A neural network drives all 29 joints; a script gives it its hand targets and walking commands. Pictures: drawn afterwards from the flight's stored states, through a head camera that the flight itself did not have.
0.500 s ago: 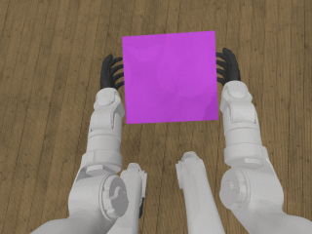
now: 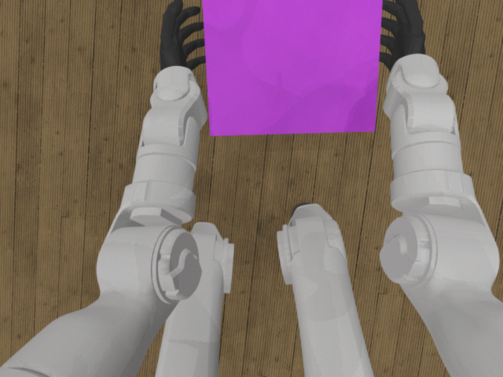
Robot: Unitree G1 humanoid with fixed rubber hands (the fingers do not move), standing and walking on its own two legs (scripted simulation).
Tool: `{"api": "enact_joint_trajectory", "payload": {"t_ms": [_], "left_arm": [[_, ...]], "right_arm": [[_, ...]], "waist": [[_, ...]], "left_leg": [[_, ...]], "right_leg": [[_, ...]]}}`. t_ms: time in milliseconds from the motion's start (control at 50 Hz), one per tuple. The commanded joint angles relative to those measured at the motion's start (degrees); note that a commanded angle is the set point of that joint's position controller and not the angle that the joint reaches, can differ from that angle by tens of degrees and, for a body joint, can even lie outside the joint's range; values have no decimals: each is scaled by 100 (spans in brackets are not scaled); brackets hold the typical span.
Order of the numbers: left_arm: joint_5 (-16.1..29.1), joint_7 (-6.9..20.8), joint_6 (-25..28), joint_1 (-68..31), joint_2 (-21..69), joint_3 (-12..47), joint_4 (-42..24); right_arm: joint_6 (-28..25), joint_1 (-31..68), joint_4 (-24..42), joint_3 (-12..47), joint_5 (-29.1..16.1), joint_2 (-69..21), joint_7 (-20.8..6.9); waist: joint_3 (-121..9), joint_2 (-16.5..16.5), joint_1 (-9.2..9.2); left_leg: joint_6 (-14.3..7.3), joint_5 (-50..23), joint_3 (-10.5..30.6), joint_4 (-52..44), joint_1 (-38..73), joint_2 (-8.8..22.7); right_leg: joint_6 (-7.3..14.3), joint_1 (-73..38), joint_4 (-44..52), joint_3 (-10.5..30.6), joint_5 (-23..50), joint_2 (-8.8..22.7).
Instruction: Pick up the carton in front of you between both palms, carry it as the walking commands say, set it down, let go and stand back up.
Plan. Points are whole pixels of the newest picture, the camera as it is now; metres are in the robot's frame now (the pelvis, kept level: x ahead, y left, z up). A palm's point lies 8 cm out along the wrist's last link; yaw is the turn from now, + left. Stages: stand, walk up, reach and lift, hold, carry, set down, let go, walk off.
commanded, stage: set down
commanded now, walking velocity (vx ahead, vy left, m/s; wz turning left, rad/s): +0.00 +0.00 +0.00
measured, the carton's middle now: (284, 68) +0.53 -0.12 -0.22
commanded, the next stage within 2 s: none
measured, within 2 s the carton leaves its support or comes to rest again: rests again in 0.66 s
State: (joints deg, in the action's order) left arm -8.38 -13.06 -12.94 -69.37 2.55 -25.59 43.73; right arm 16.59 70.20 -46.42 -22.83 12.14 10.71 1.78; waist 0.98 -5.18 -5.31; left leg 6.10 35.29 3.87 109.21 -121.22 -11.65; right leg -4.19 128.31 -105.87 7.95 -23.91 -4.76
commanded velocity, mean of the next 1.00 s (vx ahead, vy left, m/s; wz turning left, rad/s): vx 0.00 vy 0.00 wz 0.00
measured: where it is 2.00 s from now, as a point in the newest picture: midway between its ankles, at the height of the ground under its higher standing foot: (261, 276)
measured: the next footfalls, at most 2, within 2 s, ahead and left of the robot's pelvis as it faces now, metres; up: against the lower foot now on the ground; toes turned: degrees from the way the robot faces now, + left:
none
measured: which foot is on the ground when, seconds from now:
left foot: down 0.00-1.00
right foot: down 0.00-1.00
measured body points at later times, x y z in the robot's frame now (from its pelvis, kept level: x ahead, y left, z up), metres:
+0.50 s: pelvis +0.00 +0.00 -0.05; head +0.36 -0.05 +0.21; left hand +0.55 +0.03 -0.22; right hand +0.51 -0.28 -0.22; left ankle +0.09 +0.13 -0.42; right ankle +0.13 -0.14 -0.42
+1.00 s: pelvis +0.00 +0.00 -0.06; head +0.36 -0.05 +0.19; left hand +0.56 +0.03 -0.24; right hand +0.51 -0.27 -0.24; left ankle +0.09 +0.13 -0.42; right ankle +0.13 -0.13 -0.42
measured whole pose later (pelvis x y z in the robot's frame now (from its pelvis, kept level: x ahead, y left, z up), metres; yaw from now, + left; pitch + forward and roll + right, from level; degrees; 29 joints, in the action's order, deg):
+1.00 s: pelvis +0.00 +0.00 -0.06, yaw +2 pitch +40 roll +2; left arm -4.6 -8.2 -9.3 -83.2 -5.9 -18.4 58.7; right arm 12.0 79.9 -59.1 -23.9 8.0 19.1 -5.5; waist 16.7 -5.4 -7.9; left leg 5.4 36.6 3.2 123.1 -126.8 -12.9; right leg -2.7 131.7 -119.4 4.6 -27.6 1.0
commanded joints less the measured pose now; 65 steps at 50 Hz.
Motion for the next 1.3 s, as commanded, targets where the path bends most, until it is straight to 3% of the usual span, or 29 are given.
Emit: {"api": "enact_joint_trajectory", "payload": {"t_ms": [0,140,200,300,440,660,880,1080,1280], "left_arm": [[632,1438,124,-3822,4641,2659,35],[880,1416,191,-4298,4364,2797,137],[939,1413,234,-4357,4362,2886,169],[1165,1382,335,-4421,4481,3268,26],[990,1449,307,-4169,4429,3009,385],[1035,1479,360,-4359,4125,2845,657],[703,1588,405,-3921,3465,2245,1274],[466,1658,431,-3460,3058,2040,1629],[365,1514,450,-3247,2208,1919,1704]], "right_arm": [[-264,3332,159,2282,-793,-4617,-1520],[-355,3915,199,2319,-1061,-4227,-1545],[-445,3988,173,2253,-1195,-4109,-1602],[-524,3910,121,2207,-1359,-4036,-1623],[-504,3699,-278,1885,-1168,-3881,-1771],[-637,4012,-336,1653,-1097,-3336,-1818],[-623,3536,-978,1253,-806,-2969,-1839],[-639,3137,-1371,995,-615,-2657,-1794],[-749,2822,-1630,629,-432,-1800,-1652]], "waist": [[-6555,435,-476],[-6378,375,-668],[-6007,38,-743],[-6171,-243,-879],[-5385,-415,-893],[-4730,-514,-990],[-3701,-414,-827],[-3114,-420,-701],[-2744,-358,-693]], "left_leg": [[-233,-1070,-1015,-780,1833,-273],[-249,-1083,-1029,-291,1691,-231],[-243,-1343,-1070,-127,1653,-218],[-204,-1757,-1052,74,1704,-195],[-253,-1563,-960,107,1446,-173],[-303,-1416,-808,198,1392,-132],[-367,-1025,-822,241,840,-112],[-368,-991,-805,327,584,-85],[-317,-715,-726,364,722,14]], "right_leg": [[146,-4912,440,-1329,1512,-101],[139,-4541,-16,-1341,1635,-6],[219,-4298,-177,-1248,1924,9],[275,-4514,-397,-1189,2421,34],[321,-3728,-497,-1176,2045,73],[421,-3095,-622,-1155,1630,167],[482,-2783,-628,-1012,1233,196],[531,-2643,-701,-925,1184,186],[494,-2494,-755,-932,817,277]]}}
